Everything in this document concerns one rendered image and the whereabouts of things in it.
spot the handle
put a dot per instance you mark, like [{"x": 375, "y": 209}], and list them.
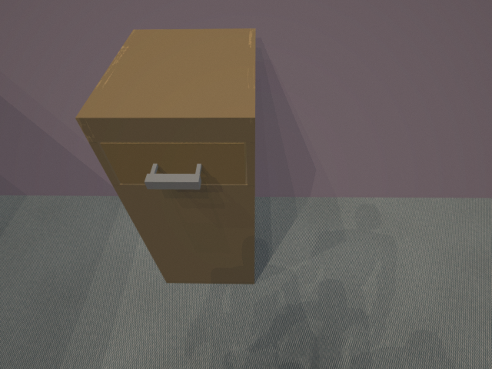
[{"x": 173, "y": 181}]

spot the cabinet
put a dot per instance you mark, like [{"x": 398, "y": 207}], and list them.
[{"x": 183, "y": 85}]

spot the drawer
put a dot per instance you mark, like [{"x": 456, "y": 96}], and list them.
[{"x": 221, "y": 162}]

